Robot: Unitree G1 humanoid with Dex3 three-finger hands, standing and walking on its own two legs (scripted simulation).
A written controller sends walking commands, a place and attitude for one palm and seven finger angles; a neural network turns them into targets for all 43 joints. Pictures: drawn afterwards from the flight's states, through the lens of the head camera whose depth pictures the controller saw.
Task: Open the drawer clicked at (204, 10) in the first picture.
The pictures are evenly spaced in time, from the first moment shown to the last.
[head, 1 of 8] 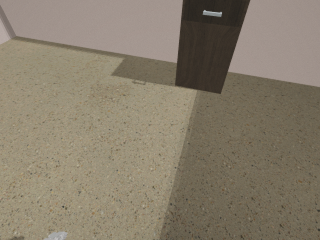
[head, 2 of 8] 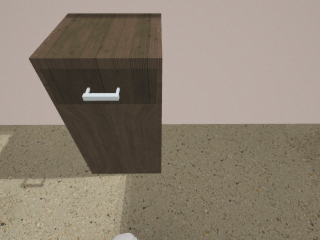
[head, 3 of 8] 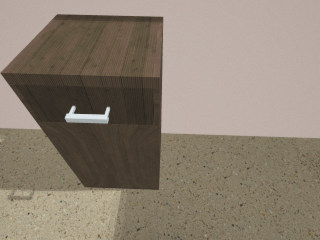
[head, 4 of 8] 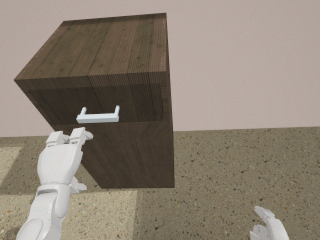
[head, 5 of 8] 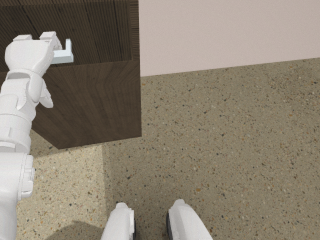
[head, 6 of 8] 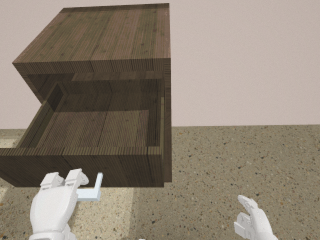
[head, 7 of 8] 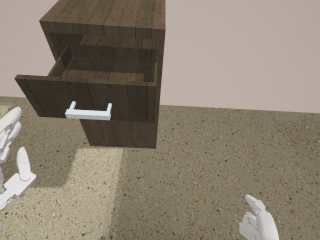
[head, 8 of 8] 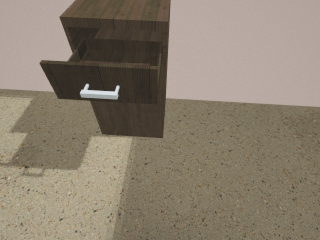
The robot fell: no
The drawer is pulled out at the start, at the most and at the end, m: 0.00 0.30 0.29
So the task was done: yes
